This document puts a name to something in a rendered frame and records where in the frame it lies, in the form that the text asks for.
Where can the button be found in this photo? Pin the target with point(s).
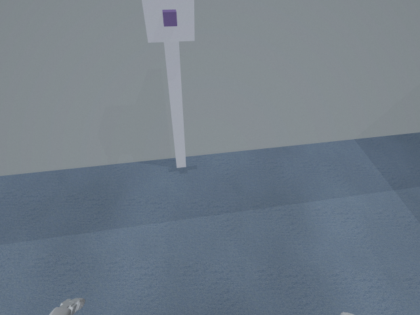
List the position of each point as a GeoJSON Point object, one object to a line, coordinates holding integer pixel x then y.
{"type": "Point", "coordinates": [170, 17]}

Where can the robot left hand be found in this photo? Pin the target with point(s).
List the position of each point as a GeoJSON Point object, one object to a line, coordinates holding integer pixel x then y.
{"type": "Point", "coordinates": [69, 307]}

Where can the panel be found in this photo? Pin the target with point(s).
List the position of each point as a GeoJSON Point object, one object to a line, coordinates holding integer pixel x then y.
{"type": "Point", "coordinates": [171, 35]}

